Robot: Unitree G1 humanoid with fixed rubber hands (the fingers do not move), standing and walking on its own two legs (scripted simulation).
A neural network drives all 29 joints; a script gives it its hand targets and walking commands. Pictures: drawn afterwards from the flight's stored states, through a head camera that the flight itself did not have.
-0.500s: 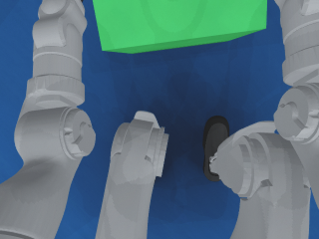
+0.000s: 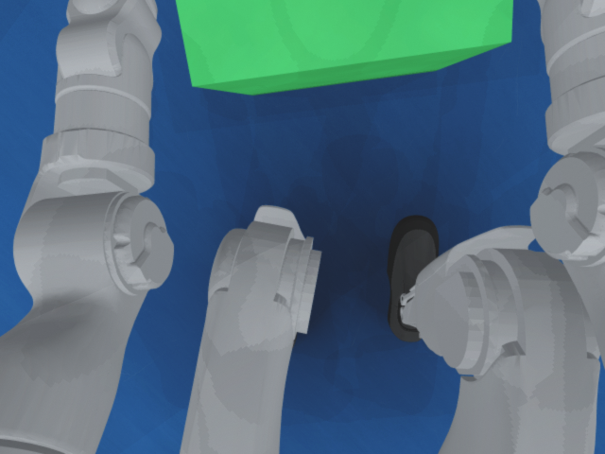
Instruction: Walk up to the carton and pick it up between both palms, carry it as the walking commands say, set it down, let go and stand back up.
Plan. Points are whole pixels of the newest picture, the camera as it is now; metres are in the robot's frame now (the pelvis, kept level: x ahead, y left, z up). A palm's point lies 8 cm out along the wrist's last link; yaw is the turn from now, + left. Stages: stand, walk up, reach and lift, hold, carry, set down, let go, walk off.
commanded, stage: set down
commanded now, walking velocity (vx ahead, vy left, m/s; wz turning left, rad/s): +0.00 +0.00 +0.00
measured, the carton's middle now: out of the picture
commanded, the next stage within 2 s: let go in 1.90 s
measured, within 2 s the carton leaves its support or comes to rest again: neither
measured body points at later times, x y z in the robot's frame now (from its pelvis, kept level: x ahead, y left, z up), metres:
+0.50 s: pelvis -0.01 +0.00 +0.00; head +0.37 +0.00 +0.24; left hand +0.54 +0.22 -0.17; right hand +0.58 -0.20 -0.17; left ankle +0.08 +0.09 -0.32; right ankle +0.12 -0.11 -0.32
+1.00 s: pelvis -0.01 +0.00 +0.07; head +0.35 -0.01 +0.34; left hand +0.56 +0.23 -0.04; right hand +0.60 -0.21 -0.04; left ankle +0.08 +0.09 -0.32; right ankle +0.12 -0.11 -0.32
